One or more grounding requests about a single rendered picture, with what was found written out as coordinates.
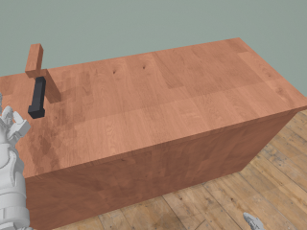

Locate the counter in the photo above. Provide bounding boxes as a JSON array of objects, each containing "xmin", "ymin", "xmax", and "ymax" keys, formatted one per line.
[{"xmin": 0, "ymin": 37, "xmax": 307, "ymax": 230}]

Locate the right robot hand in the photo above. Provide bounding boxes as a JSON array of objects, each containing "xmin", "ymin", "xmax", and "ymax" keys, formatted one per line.
[{"xmin": 243, "ymin": 212, "xmax": 265, "ymax": 230}]

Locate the left robot hand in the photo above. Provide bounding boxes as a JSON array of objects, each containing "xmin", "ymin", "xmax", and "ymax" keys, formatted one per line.
[{"xmin": 0, "ymin": 92, "xmax": 31, "ymax": 147}]

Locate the robot left forearm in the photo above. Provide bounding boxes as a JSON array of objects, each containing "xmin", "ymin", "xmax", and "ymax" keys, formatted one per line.
[{"xmin": 0, "ymin": 143, "xmax": 31, "ymax": 230}]

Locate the tap lever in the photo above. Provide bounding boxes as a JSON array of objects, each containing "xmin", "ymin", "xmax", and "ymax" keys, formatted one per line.
[{"xmin": 28, "ymin": 76, "xmax": 46, "ymax": 119}]

